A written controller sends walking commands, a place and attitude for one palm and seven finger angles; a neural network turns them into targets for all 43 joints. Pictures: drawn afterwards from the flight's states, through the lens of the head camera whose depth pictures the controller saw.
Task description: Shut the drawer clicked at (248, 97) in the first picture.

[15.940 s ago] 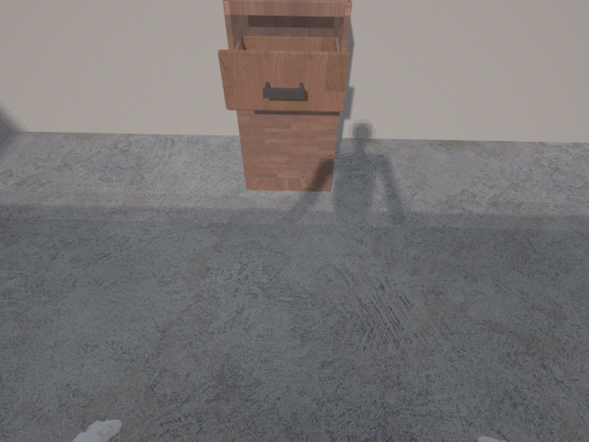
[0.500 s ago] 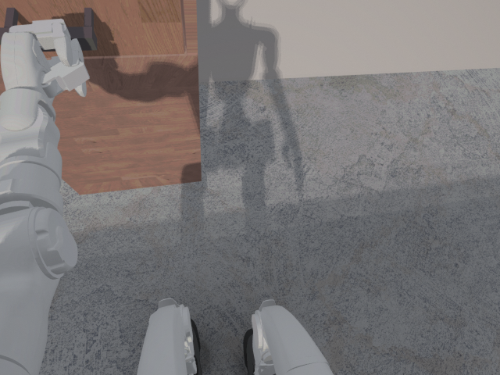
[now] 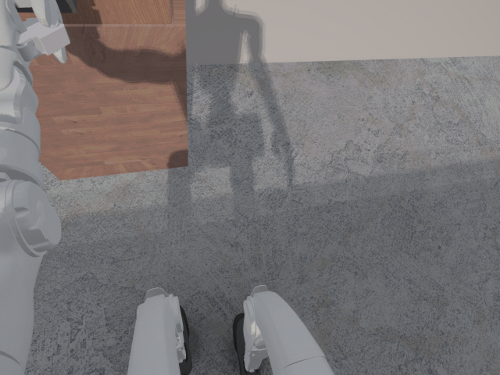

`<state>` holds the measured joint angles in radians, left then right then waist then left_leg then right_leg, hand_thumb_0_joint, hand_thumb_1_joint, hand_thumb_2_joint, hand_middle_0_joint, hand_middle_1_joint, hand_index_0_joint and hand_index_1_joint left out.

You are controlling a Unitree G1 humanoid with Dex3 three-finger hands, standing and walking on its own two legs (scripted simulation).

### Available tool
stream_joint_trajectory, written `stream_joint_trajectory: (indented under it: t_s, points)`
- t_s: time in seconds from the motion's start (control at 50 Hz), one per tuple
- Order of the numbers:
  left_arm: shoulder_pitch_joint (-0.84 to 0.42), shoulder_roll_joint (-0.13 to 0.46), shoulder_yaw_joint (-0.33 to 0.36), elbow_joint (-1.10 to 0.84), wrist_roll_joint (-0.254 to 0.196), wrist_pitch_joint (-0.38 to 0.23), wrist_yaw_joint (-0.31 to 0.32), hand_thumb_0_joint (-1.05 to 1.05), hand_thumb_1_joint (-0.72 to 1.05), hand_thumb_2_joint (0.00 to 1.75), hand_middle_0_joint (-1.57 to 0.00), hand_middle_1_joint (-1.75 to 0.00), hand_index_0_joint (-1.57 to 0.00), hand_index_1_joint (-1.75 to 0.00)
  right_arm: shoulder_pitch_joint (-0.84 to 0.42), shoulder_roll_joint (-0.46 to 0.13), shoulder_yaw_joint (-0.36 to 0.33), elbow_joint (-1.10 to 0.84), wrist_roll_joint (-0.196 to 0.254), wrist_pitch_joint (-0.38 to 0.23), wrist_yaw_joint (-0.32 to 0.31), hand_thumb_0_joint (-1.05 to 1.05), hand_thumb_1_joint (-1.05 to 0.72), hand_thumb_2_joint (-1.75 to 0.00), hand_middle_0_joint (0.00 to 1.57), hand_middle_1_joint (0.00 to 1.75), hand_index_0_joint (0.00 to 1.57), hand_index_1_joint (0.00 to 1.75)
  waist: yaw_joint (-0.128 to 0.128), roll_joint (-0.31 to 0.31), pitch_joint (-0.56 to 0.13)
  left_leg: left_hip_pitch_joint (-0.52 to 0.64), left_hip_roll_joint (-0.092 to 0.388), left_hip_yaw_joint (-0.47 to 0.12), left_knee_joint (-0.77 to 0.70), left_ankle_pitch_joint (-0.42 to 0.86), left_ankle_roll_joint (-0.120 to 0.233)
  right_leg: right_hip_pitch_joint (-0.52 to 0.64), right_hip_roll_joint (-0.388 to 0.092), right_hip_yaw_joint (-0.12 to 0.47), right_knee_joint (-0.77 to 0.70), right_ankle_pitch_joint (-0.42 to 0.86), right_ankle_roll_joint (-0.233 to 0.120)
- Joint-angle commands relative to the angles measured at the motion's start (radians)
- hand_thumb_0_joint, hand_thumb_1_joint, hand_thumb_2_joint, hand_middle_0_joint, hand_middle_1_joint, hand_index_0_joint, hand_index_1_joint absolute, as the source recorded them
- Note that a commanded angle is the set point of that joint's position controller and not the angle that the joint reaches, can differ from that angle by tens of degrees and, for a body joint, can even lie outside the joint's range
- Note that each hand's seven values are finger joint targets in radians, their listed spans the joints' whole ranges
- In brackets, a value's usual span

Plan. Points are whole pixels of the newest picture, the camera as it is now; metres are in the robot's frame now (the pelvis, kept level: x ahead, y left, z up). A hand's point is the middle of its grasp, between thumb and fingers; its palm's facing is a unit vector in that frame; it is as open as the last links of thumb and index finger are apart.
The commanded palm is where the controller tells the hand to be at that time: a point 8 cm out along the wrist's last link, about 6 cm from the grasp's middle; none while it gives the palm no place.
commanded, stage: pull the fist back off the drawer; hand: left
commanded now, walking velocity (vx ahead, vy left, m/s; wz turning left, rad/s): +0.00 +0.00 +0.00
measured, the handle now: out of the picture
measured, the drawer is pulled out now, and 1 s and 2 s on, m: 0.00 0.00 0.00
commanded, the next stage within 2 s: draw the hand back to the body in 0.38 s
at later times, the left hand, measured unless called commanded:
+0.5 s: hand (53, 43) +0.56 +0.20 +0.08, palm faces +0.10 -0.99 -0.04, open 3.3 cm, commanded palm +0.52 +0.23 +0.09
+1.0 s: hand out of the picture +0.40 +0.21 +0.18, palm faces +0.05 -1.00 -0.04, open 3.3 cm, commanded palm +0.36 +0.27 +0.19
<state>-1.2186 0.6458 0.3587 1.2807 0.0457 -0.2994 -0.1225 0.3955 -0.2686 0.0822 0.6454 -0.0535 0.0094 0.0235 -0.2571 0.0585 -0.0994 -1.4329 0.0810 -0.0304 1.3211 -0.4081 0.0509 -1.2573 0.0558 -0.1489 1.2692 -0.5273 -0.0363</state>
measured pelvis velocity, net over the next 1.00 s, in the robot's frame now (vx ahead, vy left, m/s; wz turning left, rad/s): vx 0.07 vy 0.00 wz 0.08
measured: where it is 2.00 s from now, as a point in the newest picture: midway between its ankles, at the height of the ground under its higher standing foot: (214, 357)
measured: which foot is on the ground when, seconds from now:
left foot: down 0.00-1.00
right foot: down 0.00-1.00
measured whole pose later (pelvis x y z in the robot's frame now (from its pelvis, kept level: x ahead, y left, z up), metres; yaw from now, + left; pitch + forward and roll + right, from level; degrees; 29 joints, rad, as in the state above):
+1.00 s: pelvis +0.07 +0.00 +0.10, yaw +4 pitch +10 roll -3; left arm -0.15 0.30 0.19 0.36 -0.25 -0.24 -0.22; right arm 0.24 -0.27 0.02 0.53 0.06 0.02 0.00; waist -0.03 0.06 -0.12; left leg -0.68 0.03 0.02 0.89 -0.39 0.04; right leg -0.52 0.03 -0.08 0.82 -0.49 -0.02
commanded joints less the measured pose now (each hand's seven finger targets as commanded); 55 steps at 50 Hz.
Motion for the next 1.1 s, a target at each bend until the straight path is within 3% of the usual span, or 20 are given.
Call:
stream_joint_trajectory:
  t_s: [0.0,0.06,0.14,0.24,0.26,0.32,0.38,0.46,0.48,0.52,0.56,0.64,0.7,0.8,0.88,0.96,0.98,1.0,1.02,1.08]
  points:
    - [-0.464,0.212,0.044,-0.245,-0.04,-0.063,0.013,0.0,0.9,0.9,-1.4,-1.6,-1.4,-1.6,0.207,-0.217,-0.075,-0.03,0.003,-0.005,-0.016,0.0,-0.9,-0.9,0.2,0.3,0.2,0.3,-0.027,0.207,-0.537,0.653,-0.012,-0.131,-0.176,-0.032,-0.008,0.034,0.018,0.098,-0.222,0.018,0.003]
    - [-0.408,0.189,0.053,-0.307,-0.057,-0.08,0.009,0.0,0.9,0.9,-1.4,-1.6,-1.4,-1.6,0.203,-0.212,-0.081,-0.037,0.004,-0.006,-0.01,0.0,-0.9,-0.9,0.2,0.3,0.2,0.3,-0.001,0.229,-0.592,0.711,-0.011,-0.126,-0.18,0.047,-0.01,0.057,0.018,0.095,-0.221,0.062,0.002]
    - [-0.284,0.182,0.077,-0.331,-0.069,-0.095,0.009,0.0,0.9,0.9,-1.4,-1.6,-1.4,-1.6,0.199,-0.206,-0.087,-0.044,0.009,0.0,-0.005,0.0,-0.9,-0.9,0.2,0.3,0.2,0.3,0.028,0.186,-0.581,0.72,-0.012,-0.111,-0.195,0.101,-0.012,0.116,0.02,0.095,-0.231,0.092,0.004]
    - [-0.111,0.115,0.077,-0.41,-0.1,-0.119,0.003,0.0,0.9,0.9,-1.4,-1.6,-1.4,-1.6,0.187,-0.193,-0.105,-0.06,0.019,0.015,0.006,0.0,-0.9,-0.9,0.2,0.3,0.2,0.3,0.066,0.13,-0.597,0.766,-0.017,-0.088,-0.212,0.218,-0.014,0.206,0.022,0.096,-0.251,0.184,0.006]
    - [-0.102,0.062,0.04,-0.425,-0.11,-0.122,-0.001,0.0,0.9,0.9,-1.4,-1.6,-1.4,-1.6,0.176,-0.185,-0.106,-0.063,0.023,0.017,0.008,0.0,-0.9,-0.9,0.2,0.3,0.2,0.3,0.059,0.13,-0.58,0.767,-0.019,-0.077,-0.212,0.232,-0.013,0.21,0.021,0.098,-0.258,0.204,0.009]
    - [-0.124,0.066,0.049,-0.408,-0.115,-0.133,0.006,0.0,0.9,0.9,-1.4,-1.6,-1.4,-1.6,0.183,-0.185,-0.113,-0.042,0.025,0.026,0.004,0.0,-0.9,-0.9,0.2,0.3,0.2,0.3,0.039,0.076,-0.512,0.736,-0.021,-0.069,-0.211,0.222,-0.008,0.221,0.02,0.103,-0.272,0.214,0.017]
    - [-0.158,0.069,0.057,-0.458,-0.115,-0.177,0.01,0.0,0.9,0.9,-1.4,-1.6,-1.4,-1.6,0.179,-0.181,-0.121,-0.03,0.02,0.026,0.001,0.0,-0.9,-0.9,0.2,0.3,0.2,0.3,0.049,0.139,-0.551,0.816,-0.022,-0.07,-0.199,0.303,-0.015,0.206,0.018,0.104,-0.258,0.267,0.01]
    - [-0.092,-0.012,0.004,-0.456,-0.117,-0.205,-0.002,0.0,0.9,0.9,-1.4,-1.6,-1.4,-1.6,0.173,-0.17,-0.127,-0.026,0.019,0.036,0.009,0.0,-0.9,-0.9,0.2,0.3,0.2,0.3,0.054,0.157,-0.571,0.887,-0.025,-0.07,-0.191,0.42,-0.02,0.215,0.018,0.098,-0.249,0.357,0.005]
    - [-0.007,0.038,0.049,-0.5,-0.124,-0.202,-0.009,0.0,0.9,0.9,-1.4,-1.6,-1.4,-1.6,0.169,-0.175,-0.131,-0.044,0.022,0.043,0.011,0.0,-0.9,-0.9,0.2,0.3,0.2,0.3,0.097,0.161,-0.626,0.905,-0.029,-0.062,-0.203,0.46,-0.022,0.285,0.017,0.103,-0.251,0.398,0.003]
    - [0.154,0.054,0.065,-0.6,-0.148,-0.174,-0.025,0.0,0.9,0.9,-1.4,-1.6,-1.4,-1.6,0.144,-0.173,-0.134,-0.089,0.04,0.058,0.012,0.0,-0.9,-0.9,0.2,0.3,0.2,0.3,0.147,0.167,-0.699,0.968,-0.036,-0.045,-0.242,0.541,-0.025,0.411,0.016,0.11,-0.277,0.494,0.002]
    - [0.301,0.001,0.038,-0.726,-0.178,-0.133,-0.04,0.0,0.9,0.9,-1.4,-1.6,-1.4,-1.6,0.124,-0.16,-0.136,-0.128,0.057,0.061,0.016,0.0,-0.9,-0.9,0.2,0.3,0.2,0.3,0.173,0.163,-0.739,1.028,-0.043,-0.032,-0.271,0.632,-0.022,0.505,0.015,0.109,-0.306,0.597,0.007]
    - [0.476,-0.063,0.002,-0.906,-0.242,-0.057,-0.041,0.0,0.9,0.9,-1.4,-1.6,-1.4,-1.6,0.068,-0.149,-0.133,-0.17,0.087,0.056,0.003,0.0,-0.9,-0.9,0.2,0.3,0.2,0.3,0.168,0.005,-0.614,0.964,-0.058,0.004,-0.334,0.58,-0.001,0.682,0.01,0.118,-0.383,0.733,0.023]
    - [0.543,-0.088,-0.001,-0.954,-0.273,-0.046,-0.026,0.0,0.9,0.9,-1.4,-1.6,-1.4,-1.6,0.032,-0.145,-0.129,-0.171,0.096,0.041,-0.012,0.0,-0.9,-0.9,0.2,0.3,0.2,0.3,0.161,-0.047,-0.468,0.907,-0.067,0.027,-0.389,0.458,0.003,0.728,0.004,0.123,-0.429,0.715,0.034]
    - [0.663,-0.183,-0.108,-1.052,-0.269,-0.072,-0.044,0.0,0.9,0.9,-1.4,-1.6,-1.4,-1.6,-0.019,-0.136,-0.126,-0.169,0.1,0.007,-0.019,0.0,-0.9,-0.9,0.2,0.3,0.2,0.3,0.157,0.083,-0.366,1.071,-0.056,0.005,-0.447,0.483,-0.009,0.642,0.009,0.105,-0.479,0.567,0.022]
    - [0.769,-0.202,-0.138,-1.104,-0.297,-0.026,-0.097,0.0,0.9,0.9,-1.4,-1.6,-1.4,-1.6,-0.078,-0.138,-0.121,-0.2,0.109,-0.012,-0.03,0.0,-0.9,-0.9,0.2,0.3,0.2,0.3,0.173,0.05,-0.32,1.111,-0.059,-0.004,-0.491,0.466,-0.006,0.687,0.003,0.1,-0.523,0.555,0.021]
    - [0.841,-0.159,-0.076,-1.141,-0.331,0.031,-0.103,0.0,0.9,0.9,-1.4,-1.6,-1.4,-1.6,-0.149,-0.137,-0.105,-0.237,0.114,-0.031,-0.048,0.0,-0.9,-0.9,0.2,0.3,0.2,0.3,0.208,-0.019,-0.247,1.063,-0.072,-0.001,-0.555,0.326,-0.004,0.752,-0.004,0.098,-0.565,0.481,0.02]
    - [0.842,-0.065,-0.097,-1.22,-0.191,0.054,0.014,0.0,0.9,0.9,-1.4,-1.6,-1.4,-1.6,-0.239,-0.117,-0.102,-0.251,0.114,-0.004,-0.069,0.0,-0.9,-0.9,0.2,0.3,0.2,0.3,0.262,-0.009,-0.257,1.137,-0.081,0.014,-0.619,0.302,-0.01,0.778,-0.028,0.147,-0.646,0.432,0.003]
    - [0.871,-0.137,-0.137,-1.265,-0.183,0.08,0.073,0.0,0.9,0.9,-1.4,-1.6,-1.4,-1.6,-0.247,-0.103,-0.096,-0.265,0.111,0.001,-0.085,0.0,-0.9,-0.9,0.2,0.3,0.2,0.3,0.237,0.021,-0.222,1.17,-0.075,0.019,-0.652,0.277,-0.011,0.79,-0.036,0.146,-0.677,0.407,0.007]
    - [0.907,-0.16,-0.15,-1.298,-0.18,0.1,0.104,0.0,0.9,0.9,-1.4,-1.6,-1.4,-1.6,-0.254,-0.102,-0.092,-0.275,0.109,-0.005,-0.092,0.0,-0.9,-0.9,0.2,0.3,0.2,0.3,0.241,-0.009,-0.196,1.171,-0.071,0.003,-0.676,0.248,-0.013,0.799,-0.038,0.135,-0.688,0.372,0.007]
    - [0.94,-0.126,-0.133,-1.344,-0.155,0.146,0.173,0.0,0.9,0.9,-1.4,-1.6,-1.4,-1.6,-0.288,-0.102,-0.078,-0.26,0.107,0.001,-0.116,0.0,-0.9,-0.9,0.2,0.3,0.2,0.3,0.248,-0.023,-0.146,1.199,-0.069,0.007,-0.742,0.202,-0.006,0.869,-0.042,0.144,-0.751,0.331,0.009]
